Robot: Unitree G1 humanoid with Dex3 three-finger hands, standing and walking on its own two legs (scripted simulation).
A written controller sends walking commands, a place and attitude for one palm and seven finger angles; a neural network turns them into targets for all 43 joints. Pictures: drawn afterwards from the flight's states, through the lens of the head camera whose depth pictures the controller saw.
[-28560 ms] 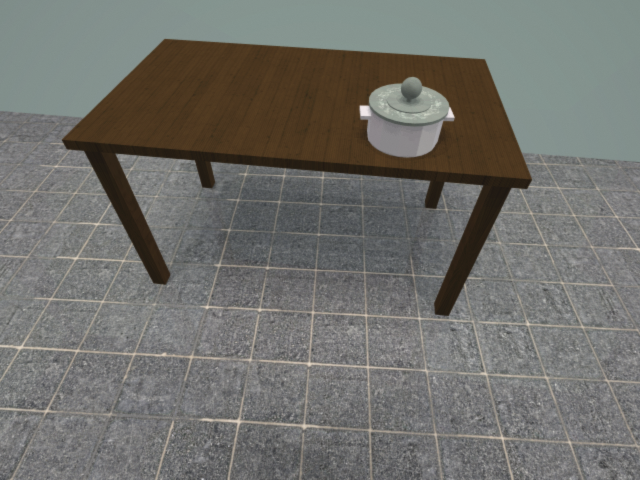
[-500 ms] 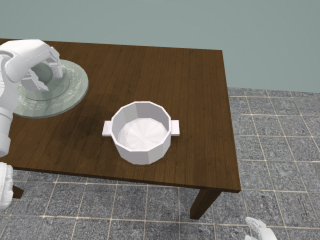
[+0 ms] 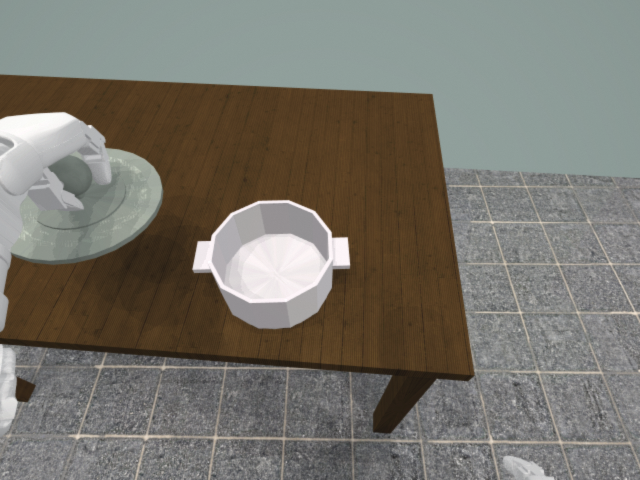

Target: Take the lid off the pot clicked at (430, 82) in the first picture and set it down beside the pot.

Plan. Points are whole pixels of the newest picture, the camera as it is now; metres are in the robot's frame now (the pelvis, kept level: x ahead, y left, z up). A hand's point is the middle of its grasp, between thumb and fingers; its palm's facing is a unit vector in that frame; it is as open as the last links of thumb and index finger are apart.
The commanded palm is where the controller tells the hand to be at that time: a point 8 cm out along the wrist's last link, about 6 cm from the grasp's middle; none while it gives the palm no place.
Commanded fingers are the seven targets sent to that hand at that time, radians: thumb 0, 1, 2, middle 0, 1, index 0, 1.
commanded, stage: lower the lid onto the table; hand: left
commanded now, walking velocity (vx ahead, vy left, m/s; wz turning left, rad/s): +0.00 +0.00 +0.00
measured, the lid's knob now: (68, 176) +0.44 +0.32 +0.13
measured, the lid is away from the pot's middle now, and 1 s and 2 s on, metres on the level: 0.24 0.23 0.24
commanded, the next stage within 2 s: none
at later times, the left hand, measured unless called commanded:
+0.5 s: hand (79, 201) +0.42 +0.31 +0.11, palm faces -0.39 -0.03 -0.92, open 6.9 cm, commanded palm +0.42 +0.31 +0.18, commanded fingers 0.00 0.80 0.74 -0.95 -1.03 -0.95 -1.03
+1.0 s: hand (81, 223) +0.41 +0.31 +0.08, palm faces -0.41 -0.07 -0.91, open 6.8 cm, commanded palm +0.42 +0.31 +0.15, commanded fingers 0.00 0.80 0.74 -0.95 -1.03 -0.95 -1.03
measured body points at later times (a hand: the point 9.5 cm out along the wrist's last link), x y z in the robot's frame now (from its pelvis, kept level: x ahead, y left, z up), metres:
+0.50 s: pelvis +0.00 +0.00 +0.00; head +0.06 +0.00 +0.45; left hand +0.43 +0.30 +0.16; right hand +0.11 -0.26 -0.13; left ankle +0.00 +0.08 -0.74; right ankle -0.01 -0.15 -0.74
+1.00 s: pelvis +0.00 +0.00 +0.00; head +0.06 +0.00 +0.44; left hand +0.42 +0.32 +0.13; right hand +0.09 -0.27 -0.13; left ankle +0.00 +0.08 -0.74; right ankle -0.01 -0.15 -0.74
